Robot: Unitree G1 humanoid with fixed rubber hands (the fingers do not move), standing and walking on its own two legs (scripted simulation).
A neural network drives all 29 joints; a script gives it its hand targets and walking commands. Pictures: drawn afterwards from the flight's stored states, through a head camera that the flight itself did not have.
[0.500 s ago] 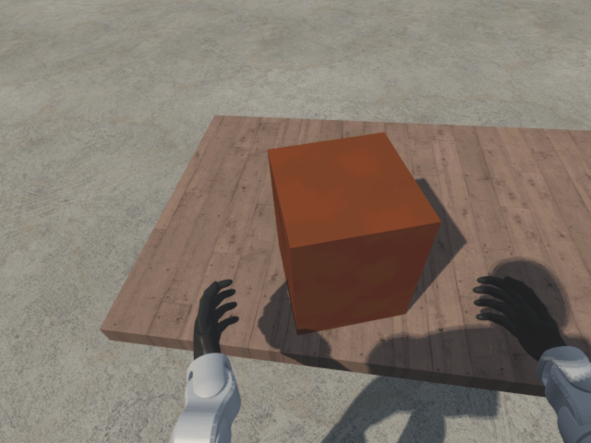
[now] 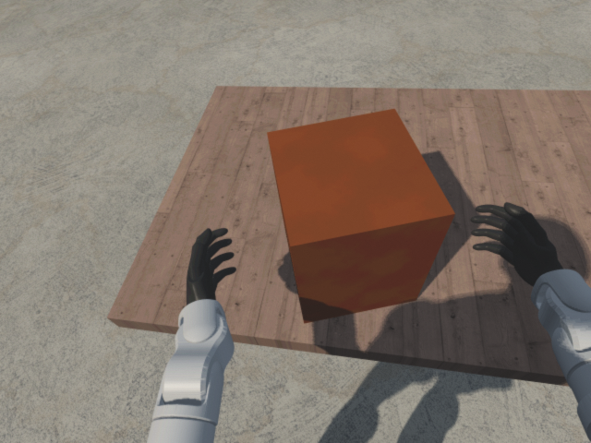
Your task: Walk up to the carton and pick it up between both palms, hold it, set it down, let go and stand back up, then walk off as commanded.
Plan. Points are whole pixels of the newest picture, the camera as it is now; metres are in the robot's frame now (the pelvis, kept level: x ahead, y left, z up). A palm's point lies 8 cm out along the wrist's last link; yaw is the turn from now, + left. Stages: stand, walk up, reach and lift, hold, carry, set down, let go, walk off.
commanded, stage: reach and lift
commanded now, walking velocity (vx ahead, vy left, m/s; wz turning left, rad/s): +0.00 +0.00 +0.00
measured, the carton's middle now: (346, 222) +0.46 +0.01 -0.01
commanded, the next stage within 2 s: none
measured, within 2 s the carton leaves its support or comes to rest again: neither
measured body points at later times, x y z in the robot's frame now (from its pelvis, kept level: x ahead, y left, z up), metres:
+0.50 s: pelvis -0.01 -0.01 +0.00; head +0.06 -0.02 +0.44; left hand +0.35 +0.21 +0.09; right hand +0.46 -0.19 +0.09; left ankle -0.05 +0.16 -0.74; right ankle +0.06 -0.09 -0.74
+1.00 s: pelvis +0.00 +0.00 +0.00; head +0.09 -0.02 +0.44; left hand +0.39 +0.23 +0.13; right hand +0.52 -0.16 +0.14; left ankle -0.05 +0.16 -0.74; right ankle +0.06 -0.09 -0.74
